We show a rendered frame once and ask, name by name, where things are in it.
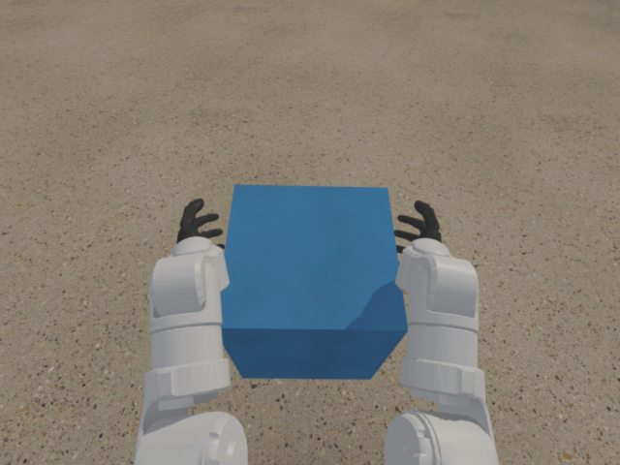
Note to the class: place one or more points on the robot left forearm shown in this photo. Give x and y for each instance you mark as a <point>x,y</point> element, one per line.
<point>187,361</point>

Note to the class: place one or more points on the robot left upper arm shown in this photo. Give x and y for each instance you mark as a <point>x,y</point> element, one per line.
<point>215,438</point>

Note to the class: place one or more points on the robot right hand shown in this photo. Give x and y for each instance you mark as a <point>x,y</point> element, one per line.
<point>429,228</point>

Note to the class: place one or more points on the robot right upper arm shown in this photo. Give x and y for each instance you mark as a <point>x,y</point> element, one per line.
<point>419,437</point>

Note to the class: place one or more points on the carton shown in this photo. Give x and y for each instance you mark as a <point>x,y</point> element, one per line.
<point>312,291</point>

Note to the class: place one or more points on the robot right forearm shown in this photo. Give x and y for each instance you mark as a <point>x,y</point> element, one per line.
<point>441,363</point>

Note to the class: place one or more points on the robot left hand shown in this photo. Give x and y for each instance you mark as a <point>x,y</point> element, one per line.
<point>189,224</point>

